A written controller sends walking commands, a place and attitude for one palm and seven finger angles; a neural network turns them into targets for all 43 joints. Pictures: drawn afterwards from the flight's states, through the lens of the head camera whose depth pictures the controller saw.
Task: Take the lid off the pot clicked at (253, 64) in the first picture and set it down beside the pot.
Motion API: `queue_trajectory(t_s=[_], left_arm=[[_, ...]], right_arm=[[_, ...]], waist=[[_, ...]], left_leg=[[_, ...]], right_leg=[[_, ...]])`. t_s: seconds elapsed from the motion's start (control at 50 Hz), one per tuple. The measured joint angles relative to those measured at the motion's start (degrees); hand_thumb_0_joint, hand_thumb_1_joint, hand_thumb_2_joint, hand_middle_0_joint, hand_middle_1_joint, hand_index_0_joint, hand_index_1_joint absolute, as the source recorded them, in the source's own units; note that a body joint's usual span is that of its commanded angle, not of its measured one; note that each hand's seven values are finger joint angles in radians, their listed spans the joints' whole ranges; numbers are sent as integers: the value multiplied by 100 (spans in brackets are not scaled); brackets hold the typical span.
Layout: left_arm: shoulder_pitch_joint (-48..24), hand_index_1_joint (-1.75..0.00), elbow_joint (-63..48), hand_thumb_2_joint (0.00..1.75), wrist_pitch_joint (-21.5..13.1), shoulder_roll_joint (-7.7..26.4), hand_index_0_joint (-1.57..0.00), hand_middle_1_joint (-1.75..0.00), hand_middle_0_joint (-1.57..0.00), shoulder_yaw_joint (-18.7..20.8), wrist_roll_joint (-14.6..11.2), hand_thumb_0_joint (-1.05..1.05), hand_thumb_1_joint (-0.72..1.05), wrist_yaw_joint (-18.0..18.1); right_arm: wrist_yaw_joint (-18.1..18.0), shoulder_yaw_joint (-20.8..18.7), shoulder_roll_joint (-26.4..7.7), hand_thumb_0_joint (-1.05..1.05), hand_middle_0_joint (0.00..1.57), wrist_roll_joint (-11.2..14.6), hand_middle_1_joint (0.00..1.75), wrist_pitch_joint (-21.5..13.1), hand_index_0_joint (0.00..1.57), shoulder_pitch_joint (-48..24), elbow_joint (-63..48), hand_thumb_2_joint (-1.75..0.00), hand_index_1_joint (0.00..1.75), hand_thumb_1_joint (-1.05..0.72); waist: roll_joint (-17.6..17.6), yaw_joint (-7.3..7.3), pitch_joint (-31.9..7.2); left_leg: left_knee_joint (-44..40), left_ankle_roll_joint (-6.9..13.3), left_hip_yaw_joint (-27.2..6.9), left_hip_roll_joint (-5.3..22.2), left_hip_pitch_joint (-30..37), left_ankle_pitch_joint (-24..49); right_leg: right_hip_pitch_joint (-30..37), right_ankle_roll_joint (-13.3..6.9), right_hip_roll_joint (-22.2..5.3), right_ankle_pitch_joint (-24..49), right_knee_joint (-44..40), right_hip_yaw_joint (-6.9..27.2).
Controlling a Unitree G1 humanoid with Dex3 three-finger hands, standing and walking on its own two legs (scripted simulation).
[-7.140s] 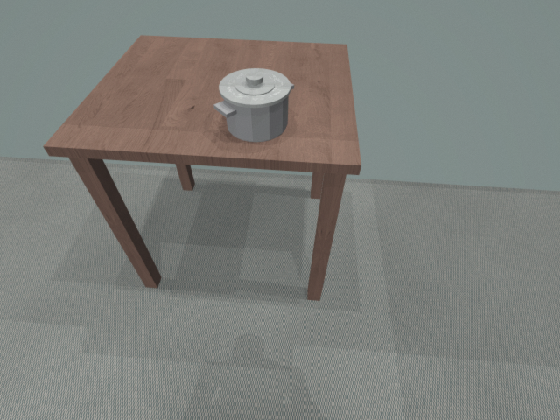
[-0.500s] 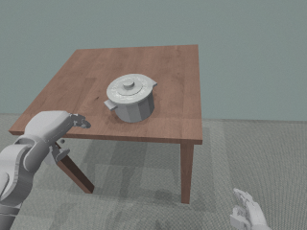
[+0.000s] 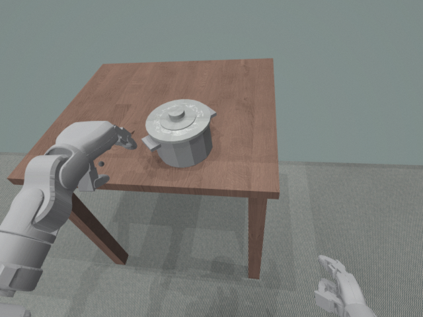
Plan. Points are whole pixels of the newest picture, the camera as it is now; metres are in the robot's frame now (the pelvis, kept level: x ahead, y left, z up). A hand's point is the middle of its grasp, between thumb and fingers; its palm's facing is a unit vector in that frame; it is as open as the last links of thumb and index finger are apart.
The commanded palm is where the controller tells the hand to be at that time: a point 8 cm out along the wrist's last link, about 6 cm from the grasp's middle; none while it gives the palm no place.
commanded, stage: move the open hand above the knob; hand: left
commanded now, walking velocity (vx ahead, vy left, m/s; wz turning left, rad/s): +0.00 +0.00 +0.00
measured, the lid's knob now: (176, 112) +0.56 +0.14 +0.09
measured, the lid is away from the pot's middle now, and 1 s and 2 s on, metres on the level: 0.00 0.00 0.00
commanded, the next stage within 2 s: none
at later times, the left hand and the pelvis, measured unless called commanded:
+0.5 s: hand (131, 135) +0.41 +0.19 +0.15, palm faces -0.26 -0.02 -0.97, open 9.8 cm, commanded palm +0.40 +0.19 +0.22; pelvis +0.02 +0.00 +0.00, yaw -1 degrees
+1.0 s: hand (153, 113) +0.47 +0.16 +0.16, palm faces -0.27 -0.02 -0.96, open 9.8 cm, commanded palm +0.47 +0.16 +0.22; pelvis +0.02 +0.00 +0.00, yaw -1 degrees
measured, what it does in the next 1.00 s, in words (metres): stands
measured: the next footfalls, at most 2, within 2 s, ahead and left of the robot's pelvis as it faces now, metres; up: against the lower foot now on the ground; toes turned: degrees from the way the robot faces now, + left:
none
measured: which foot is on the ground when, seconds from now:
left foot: down 0.00-1.00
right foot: down 0.00-1.00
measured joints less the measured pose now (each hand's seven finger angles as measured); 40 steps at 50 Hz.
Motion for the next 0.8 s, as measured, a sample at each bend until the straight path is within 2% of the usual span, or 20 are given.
queue_trajectory(t_s=[0.22,0.32,0.66,0.8], left_arm=[[-762,-8,769,140,36,-157,-87,-8,-86,-254,120,0,-25,-52],[-1027,-8,1051,140,-12,-170,-87,-8,-86,-217,146,0,-25,-11],[-1840,-8,1868,140,115,-396,-87,-8,-86,-517,256,0,-25,61],[-2314,-8,2346,140,247,-589,-87,-8,-86,-792,309,0,-25,99]], right_arm=[[16,-34,-28,2,20,40,30,101,20,192,57,-90,30,-90],[23,-67,-41,2,20,42,30,120,20,296,110,-90,30,-90],[49,-120,-61,1,20,111,30,212,19,396,210,-90,30,-90],[67,-115,-36,1,20,136,30,265,19,387,250,-90,30,-90]], waist=[[-59,-141,-7],[-75,-217,-18],[-118,-320,-104],[-136,-341,-151]], left_leg=[[30,-20,10,16,-65,-55],[7,-27,31,28,-79,-72],[6,-17,60,25,-146,-146],[38,-6,41,5,-221,-161]], right_leg=[[-91,-23,15,-71,72,14],[-124,-31,28,-89,66,36],[-204,-19,25,-155,71,67],[-264,-11,5,-175,95,49]])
